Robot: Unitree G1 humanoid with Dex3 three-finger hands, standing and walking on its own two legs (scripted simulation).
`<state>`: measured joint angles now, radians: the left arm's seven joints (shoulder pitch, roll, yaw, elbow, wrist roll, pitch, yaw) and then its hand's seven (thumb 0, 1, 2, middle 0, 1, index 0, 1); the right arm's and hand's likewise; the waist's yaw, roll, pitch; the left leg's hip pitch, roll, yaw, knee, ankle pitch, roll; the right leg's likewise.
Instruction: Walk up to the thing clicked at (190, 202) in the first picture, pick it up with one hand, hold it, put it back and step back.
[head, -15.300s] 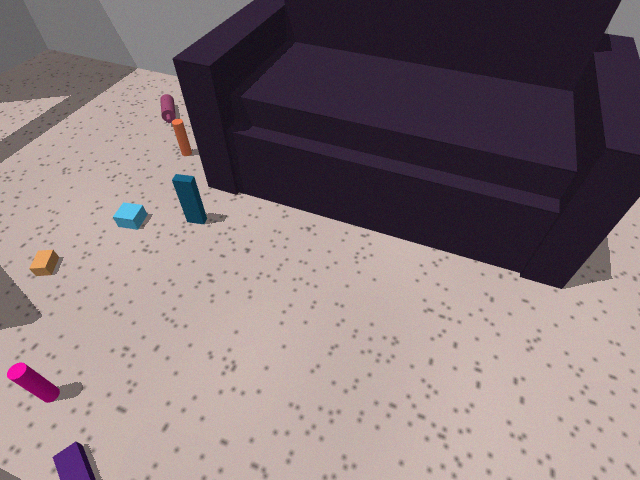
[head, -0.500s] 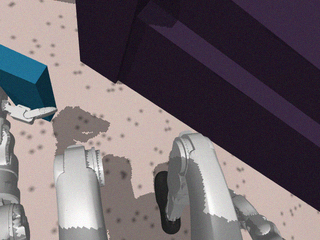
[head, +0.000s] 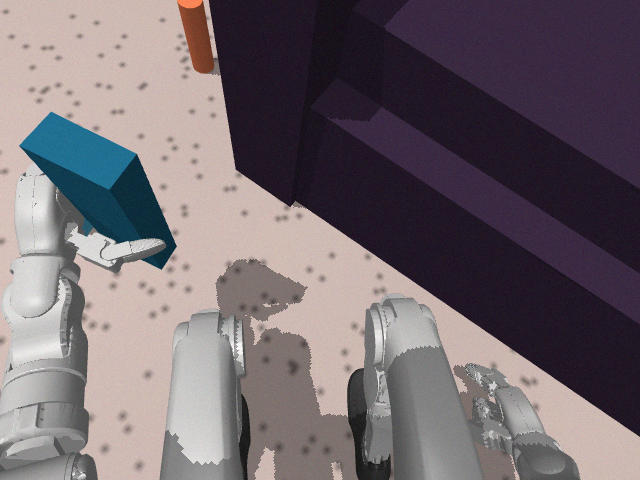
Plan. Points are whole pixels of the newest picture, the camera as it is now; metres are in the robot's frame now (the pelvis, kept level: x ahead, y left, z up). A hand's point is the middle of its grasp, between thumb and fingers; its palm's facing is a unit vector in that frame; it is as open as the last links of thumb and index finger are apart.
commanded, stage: hold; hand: left
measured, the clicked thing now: (120, 210) +0.42 +0.21 -0.01
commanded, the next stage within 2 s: none
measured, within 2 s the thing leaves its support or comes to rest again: neither
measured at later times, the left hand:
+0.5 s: hand (5, 97) +0.39 +0.20 +0.21, palm faces +0.09 -0.99 -0.07, open 9.7 cm
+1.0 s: hand out of the picture +0.40 +0.20 +0.30, palm faces +0.09 -1.00 -0.03, open 9.7 cm
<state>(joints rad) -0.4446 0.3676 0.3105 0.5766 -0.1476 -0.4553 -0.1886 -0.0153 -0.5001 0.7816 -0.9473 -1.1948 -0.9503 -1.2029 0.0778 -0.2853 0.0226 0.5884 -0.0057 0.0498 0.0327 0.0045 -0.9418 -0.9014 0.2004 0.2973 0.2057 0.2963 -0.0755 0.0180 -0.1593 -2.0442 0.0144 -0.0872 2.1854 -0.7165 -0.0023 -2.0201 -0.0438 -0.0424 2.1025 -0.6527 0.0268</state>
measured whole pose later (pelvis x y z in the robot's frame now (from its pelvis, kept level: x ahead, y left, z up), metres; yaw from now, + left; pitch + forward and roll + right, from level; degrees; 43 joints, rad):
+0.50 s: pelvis +0.03 +0.00 +0.17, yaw +2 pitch +25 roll -4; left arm -0.18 0.28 0.18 0.25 -0.17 -0.24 -0.07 -0.01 -0.51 0.79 -0.95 -1.20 -0.95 -1.20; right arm 0.16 -0.24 -0.01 0.57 0.06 -0.03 -0.04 0.01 -0.93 -0.90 0.20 0.30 0.21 0.30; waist -0.05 0.03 -0.17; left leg -1.41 0.04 -0.05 1.61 -0.65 0.00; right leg -1.39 -0.03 -0.05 1.54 -0.59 0.02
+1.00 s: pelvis +0.06 +0.01 +0.27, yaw +2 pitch +17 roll -3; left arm -0.14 0.23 0.16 0.35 -0.18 -0.30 -0.10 -0.01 -0.51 0.79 -0.95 -1.19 -0.95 -1.20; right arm 0.22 -0.23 0.00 0.62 0.02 -0.05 -0.04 0.01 -0.93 -0.90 0.20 0.30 0.21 0.30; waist -0.03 0.02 -0.11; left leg -0.95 0.04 -0.02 1.22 -0.56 0.00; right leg -0.94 -0.03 -0.04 1.15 -0.50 0.03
